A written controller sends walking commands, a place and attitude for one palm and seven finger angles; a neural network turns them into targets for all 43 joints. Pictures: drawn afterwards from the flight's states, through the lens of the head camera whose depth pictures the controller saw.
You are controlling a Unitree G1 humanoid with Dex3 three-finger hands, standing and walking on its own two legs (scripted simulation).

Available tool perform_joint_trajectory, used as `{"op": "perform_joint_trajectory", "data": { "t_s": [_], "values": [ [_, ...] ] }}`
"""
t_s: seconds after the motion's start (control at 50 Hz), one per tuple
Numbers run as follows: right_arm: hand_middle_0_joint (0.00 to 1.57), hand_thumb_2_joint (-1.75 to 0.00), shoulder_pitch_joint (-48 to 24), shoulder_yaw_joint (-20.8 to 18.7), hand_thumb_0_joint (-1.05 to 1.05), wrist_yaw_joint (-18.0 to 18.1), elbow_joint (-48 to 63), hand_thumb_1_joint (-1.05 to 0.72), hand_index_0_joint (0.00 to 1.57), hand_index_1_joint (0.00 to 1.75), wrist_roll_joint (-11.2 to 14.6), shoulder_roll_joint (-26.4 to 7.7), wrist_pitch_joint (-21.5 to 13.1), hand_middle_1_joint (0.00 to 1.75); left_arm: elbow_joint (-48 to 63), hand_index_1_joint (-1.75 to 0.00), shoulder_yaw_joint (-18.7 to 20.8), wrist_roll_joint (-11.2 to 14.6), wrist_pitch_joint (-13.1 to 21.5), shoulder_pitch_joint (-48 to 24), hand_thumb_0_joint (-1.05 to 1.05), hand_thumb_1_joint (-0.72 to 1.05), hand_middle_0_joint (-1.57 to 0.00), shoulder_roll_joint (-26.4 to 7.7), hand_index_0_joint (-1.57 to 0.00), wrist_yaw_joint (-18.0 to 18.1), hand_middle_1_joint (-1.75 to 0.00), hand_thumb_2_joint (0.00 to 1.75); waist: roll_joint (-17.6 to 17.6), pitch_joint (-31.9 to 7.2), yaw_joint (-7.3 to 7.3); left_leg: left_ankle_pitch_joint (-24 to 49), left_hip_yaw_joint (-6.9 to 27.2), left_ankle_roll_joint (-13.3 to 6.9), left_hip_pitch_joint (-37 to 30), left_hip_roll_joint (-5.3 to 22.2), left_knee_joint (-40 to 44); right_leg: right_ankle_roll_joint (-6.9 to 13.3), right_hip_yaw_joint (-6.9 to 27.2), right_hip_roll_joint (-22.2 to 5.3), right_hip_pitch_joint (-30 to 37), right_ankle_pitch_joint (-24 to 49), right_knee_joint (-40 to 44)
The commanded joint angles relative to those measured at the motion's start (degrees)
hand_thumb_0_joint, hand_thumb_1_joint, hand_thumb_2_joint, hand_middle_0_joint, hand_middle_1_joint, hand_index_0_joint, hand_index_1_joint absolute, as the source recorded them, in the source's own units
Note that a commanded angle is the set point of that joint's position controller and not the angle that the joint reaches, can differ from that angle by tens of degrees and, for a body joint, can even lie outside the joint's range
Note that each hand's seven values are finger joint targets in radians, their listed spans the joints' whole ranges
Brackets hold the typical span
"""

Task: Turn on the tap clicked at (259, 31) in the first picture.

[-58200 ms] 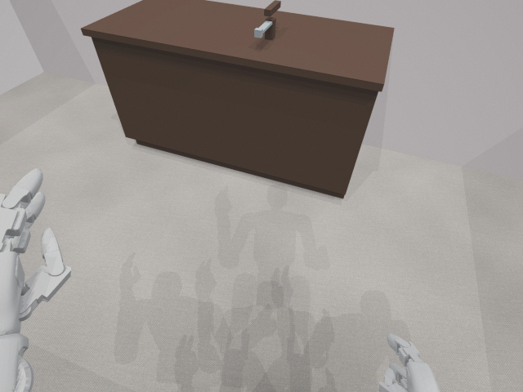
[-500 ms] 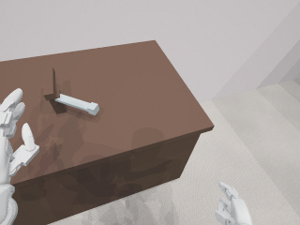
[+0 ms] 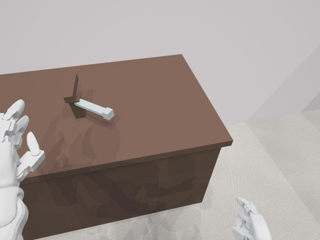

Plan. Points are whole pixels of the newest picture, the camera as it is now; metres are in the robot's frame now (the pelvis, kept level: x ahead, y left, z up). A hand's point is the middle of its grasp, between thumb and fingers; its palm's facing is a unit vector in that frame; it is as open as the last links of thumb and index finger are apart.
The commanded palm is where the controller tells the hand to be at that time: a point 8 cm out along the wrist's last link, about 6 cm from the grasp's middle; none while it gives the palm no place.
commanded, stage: turn the palm inward beside the body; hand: left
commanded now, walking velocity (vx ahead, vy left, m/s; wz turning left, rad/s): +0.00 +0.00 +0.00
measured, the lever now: (108, 113) +0.47 +0.25 +0.03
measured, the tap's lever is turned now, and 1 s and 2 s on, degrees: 51 51 51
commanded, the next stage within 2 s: reach beside the lever's end, fingers flat in 1.70 s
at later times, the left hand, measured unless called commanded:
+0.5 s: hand (60, 159) +0.22 +0.24 +0.14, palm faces +0.46 -0.85 -0.25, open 7.4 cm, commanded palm +0.17 +0.28 +0.16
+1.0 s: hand (56, 173) +0.19 +0.24 +0.13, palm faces +0.49 -0.85 -0.16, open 7.4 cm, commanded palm +0.14 +0.28 +0.14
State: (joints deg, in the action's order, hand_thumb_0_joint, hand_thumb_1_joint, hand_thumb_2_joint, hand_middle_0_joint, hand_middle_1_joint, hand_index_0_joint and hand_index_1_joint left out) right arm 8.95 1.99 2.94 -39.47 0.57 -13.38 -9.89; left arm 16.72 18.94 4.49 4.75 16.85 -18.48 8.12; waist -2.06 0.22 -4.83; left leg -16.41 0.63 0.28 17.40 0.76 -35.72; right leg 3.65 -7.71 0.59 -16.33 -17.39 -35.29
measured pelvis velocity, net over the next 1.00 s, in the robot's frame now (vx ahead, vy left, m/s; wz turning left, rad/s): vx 0.01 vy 0.01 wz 0.01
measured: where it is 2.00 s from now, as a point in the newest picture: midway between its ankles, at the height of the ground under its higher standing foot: outside the picture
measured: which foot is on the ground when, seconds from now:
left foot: down 0.00-1.00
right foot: down 0.00-1.00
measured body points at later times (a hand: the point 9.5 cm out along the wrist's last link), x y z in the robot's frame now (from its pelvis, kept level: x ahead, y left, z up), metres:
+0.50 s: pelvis +0.03 -0.01 +0.00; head +0.03 -0.03 +0.45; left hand +0.19 +0.28 +0.16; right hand +0.21 -0.25 -0.09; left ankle +0.03 +0.13 -0.73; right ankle +0.03 -0.07 -0.73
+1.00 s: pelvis +0.01 +0.01 +0.00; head -0.01 -0.02 +0.45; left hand +0.16 +0.28 +0.14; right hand +0.21 -0.20 -0.08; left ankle +0.03 +0.13 -0.73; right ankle +0.03 -0.07 -0.73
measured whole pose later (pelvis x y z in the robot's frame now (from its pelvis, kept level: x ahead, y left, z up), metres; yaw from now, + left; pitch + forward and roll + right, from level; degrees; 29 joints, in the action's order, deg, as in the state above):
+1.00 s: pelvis +0.01 +0.01 +0.00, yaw +0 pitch -1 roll +0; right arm 11.3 2.5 4.3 -37.4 1.1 -13.1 -14.9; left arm 25.6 12.1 10.2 0.6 29.9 -11.8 11.2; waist -3.1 -2.6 -4.4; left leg -18.2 0.8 0.4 19.3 0.1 -38.0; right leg 3.5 -7.6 -0.1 -18.2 -19.3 -37.8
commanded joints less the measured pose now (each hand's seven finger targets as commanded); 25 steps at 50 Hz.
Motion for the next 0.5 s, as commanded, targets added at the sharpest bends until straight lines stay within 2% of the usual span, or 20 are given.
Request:
{"op": "perform_joint_trajectory", "data": {
  "t_s": [0.0,0.02,0.04,0.06,0.08,0.1,0.14,0.18,0.2,0.24,0.28,0.3,0.34,0.38,0.4,0.42,0.46,0.48],
  "values": [
    [0.20,-0.90,-9.1,-2.4,0.00,1.8,9.2,-0.90,0.20,0.30,0.8,-5.9,-3.9,0.30,11.8,-0.30,3.2,1.5,-0.4,-10.3,0.00,0.90,-0.20,-12.2,-0.20,-2.1,-0.30,0.90,1.1,-3.7,1.77,-4.1,-0.2,-1.8,1.4,-1.1,3.8,-3.5,14.2,-4.8,0.0,-16.4,15.5],
    [0.20,-0.90,-9.3,-2.6,0.00,1.9,9.1,-0.90,0.20,0.30,0.7,-5.7,-4.0,0.30,11.3,-0.30,3.7,1.9,-0.6,-8.7,0.00,0.90,-0.20,-12.0,-0.20,-2.1,-0.30,0.90,2.9,-2.8,1.24,-3.7,0.1,-1.5,2.4,-0.7,3.1,-4.1,15.5,-5.7,0.6,-16.3,16.0],
    [0.20,-0.90,-9.2,-2.8,0.00,1.9,8.8,-0.90,0.20,0.30,0.7,-5.7,-4.0,0.30,12.0,-0.30,5.1,2.3,-0.3,-7.6,0.00,0.90,-0.20,-12.7,-0.20,-2.0,-0.30,0.90,3.2,-3.0,0.93,-2.7,0.5,-1.2,2.7,-0.3,2.8,-4.4,16.1,-6.3,1.2,-14.6,15.9],
    [0.20,-0.90,-9.3,-3.0,0.00,1.8,8.9,-0.90,0.20,0.30,0.5,-5.6,-4.0,0.30,12.8,-0.30,6.0,2.8,0.0,-5.6,0.00,0.90,-0.20,-12.6,-0.20,-1.9,-0.30,0.90,3.4,-3.7,0.46,-1.6,0.7,-1.1,3.0,0.0,2.4,-4.7,16.5,-6.9,2.1,-11.8,15.4],
    [0.20,-0.90,-8.9,-3.1,0.00,1.6,8.6,-0.90,0.20,0.30,0.8,-5.5,-4.1,0.30,13.0,-0.30,8.9,3.0,0.3,-3.4,0.00,0.90,-0.20,-14.6,-0.20,-1.5,-0.30,0.90,2.4,-4.8,-0.30,-0.7,0.7,-1.0,2.8,0.0,2.4,-4.8,16.2,-6.6,3.0,-9.6,14.8],
    [0.20,-0.90,-8.8,-3.0,0.00,1.5,9.3,-0.90,0.20,0.30,0.6,-5.2,-4.3,0.30,14.6,-0.30,7.6,3.6,0.9,-2.7,0.00,0.90,-0.20,-12.3,-0.20,-1.3,-0.30,0.90,3.4,-5.4,0.05,1.3,0.8,-1.1,3.3,0.0,2.3,-5.1,15.8,-6.9,3.8,-4.2,13.2],
    [0.20,-0.90,-6.8,-3.6,0.00,1.2,9.2,-0.90,0.20,0.30,0.5,-5.8,-4.4,0.30,14.4,-0.30,9.7,4.7,1.6,2.5,0.00,0.90,-0.20,-12.0,-0.20,-1.0,-0.30,0.90,5.5,-9.0,-0.15,7.0,0.5,-1.3,3.1,-0.2,1.5,-5.7,14.4,-6.4,6.5,10.4,9.6],
    [0.20,-0.90,-5.0,-3.9,0.00,1.0,8.9,-0.90,0.20,0.30,0.7,-6.0,-4.4,0.30,14.3,-0.30,12.0,5.1,1.9,6.5,0.00,0.90,-0.20,-12.8,-0.20,-1.1,-0.30,0.90,3.4,-11.2,-0.48,11.6,-0.5,-1.6,1.9,-0.6,1.2,-6.0,11.7,-5.3,7.7,22.7,6.5],
    [0.20,-0.90,-4.2,-3.8,0.00,0.9,9.4,-0.90,0.20,0.30,0.8,-5.8,-4.6,0.30,15.8,-0.30,9.2,5.5,2.1,6.5,0.00,0.90,-0.20,-9.8,-0.20,-1.6,-0.30,0.90,1.9,-11.7,0.15,13.3,-1.1,-1.9,0.9,-1.1,1.4,-5.7,9.8,-4.7,7.0,25.4,5.4],
    [0.20,-0.90,-2.9,-4.1,0.00,1.0,9.5,-0.90,0.20,0.30,0.9,-6.4,-5.3,0.30,15.4,-0.30,8.6,6.2,2.6,6.9,0.00,0.90,-0.20,-9.2,-0.20,-2.2,-0.30,0.90,3.1,-10.6,0.84,14.1,-1.2,-2.1,0.6,-1.1,0.9,-5.7,8.7,-4.0,5.2,26.6,4.8],
    [0.20,-0.90,-2.9,-4.0,0.00,1.2,9.8,-0.90,0.20,0.30,1.1,-6.4,-6.2,0.30,17.4,-0.30,7.4,5.8,3.6,5.3,0.00,0.90,-0.20,-8.8,-0.20,-2.3,-0.30,0.90,0.8,-9.5,1.17,14.7,-1.2,-2.4,-0.4,-1.2,0.8,-5.1,7.7,-3.5,3.1,24.8,4.6],
    [0.20,-0.90,-2.3,-4.1,0.00,1.2,10.0,-0.90,0.20,0.30,0.9,-6.6,-6.6,0.30,18.0,-0.30,6.5,5.9,4.2,5.7,0.00,0.90,-0.20,-8.2,-0.20,-2.3,-0.30,0.90,1.6,-10.5,1.23,14.4,-1.2,-2.5,-0.6,-1.4,0.7,-5.0,7.5,-3.5,3.0,24.2,4.3],
    [0.20,-0.90,-1.7,-4.4,0.00,1.4,9.8,-0.90,0.20,0.30,0.9,-6.9,-7.3,0.30,17.6,-0.30,5.9,6.1,5.0,5.9,0.00,0.90,-0.20,-7.8,-0.20,-2.2,-0.30,0.90,3.5,-9.8,1.47,13.4,-0.7,-2.5,0.4,-1.4,0.5,-5.1,7.5,-3.4,2.4,22.1,4.3],
    [0.20,-0.90,-2.4,-4.1,0.00,1.5,9.7,-0.90,0.20,0.30,1.1,-6.7,-7.9,0.30,18.7,-0.30,6.0,5.6,5.5,5.8,0.00,0.90,-0.20,-8.4,-0.20,-1.7,-0.30,0.90,1.1,-9.8,1.10,13.2,-0.8,-2.7,-0.1,-1.5,0.6,-4.4,7.1,-2.9,1.5,19.4,4.4],
    [0.20,-0.90,-2.2,-4.1,0.00,1.5,9.9,-0.90,0.20,0.30,0.9,-6.6,-8.2,0.30,19.2,-0.30,4.8,5.6,5.7,5.9,0.00,0.90,-0.20,-7.1,-0.20,-1.5,-0.30,0.90,0.5,-10.3,1.14,13.2,-0.8,-2.6,-0.3,-1.6,0.6,-4.3,7.0,-3.1,1.5,19.2,4.1],
    [0.20,-0.90,-1.8,-4.1,0.00,1.5,9.8,-0.90,0.20,0.30,0.9,-6.8,-8.3,0.30,18.5,-0.30,4.8,5.5,5.7,6.4,0.00,0.90,-0.20,-7.3,-0.20,-1.1,-0.30,0.90,1.9,-10.0,1.06,12.7,-0.5,-2.6,0.3,-1.5,0.9,-4.1,6.3,-2.7,1.2,17.3,4.1],
    [0.20,-0.90,-2.3,-4.1,0.00,1.6,10.0,-0.90,0.20,0.30,0.8,-6.8,-8.6,0.30,18.8,-0.30,4.3,5.8,5.4,7.2,0.00,0.90,-0.20,-6.7,-0.20,-0.6,-0.30,0.90,1.3,-9.8,0.82,11.8,-0.4,-2.5,0.5,-1.6,1.0,-3.9,6.3,-2.7,1.0,15.4,4.3],
    [0.20,-0.90,-2.7,-3.9,0.00,1.7,10.0,-0.90,0.20,0.30,0.9,-6.7,-8.6,0.30,18.5,-0.30,5.4,5.6,5.0,7.9,0.00,0.90,-0.20,-7.5,-0.20,-0.2,-0.30,0.90,0.7,-9.4,0.48,11.7,-0.5,-2.6,0.5,-1.6,1.1,-3.8,6.3,-2.6,0.8,15.1,4.5]
  ]
}}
